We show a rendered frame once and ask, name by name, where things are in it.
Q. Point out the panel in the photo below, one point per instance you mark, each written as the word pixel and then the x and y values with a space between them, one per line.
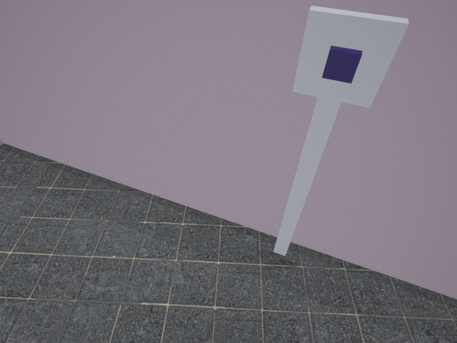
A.
pixel 378 36

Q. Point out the button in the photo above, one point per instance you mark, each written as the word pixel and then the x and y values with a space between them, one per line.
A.
pixel 341 64

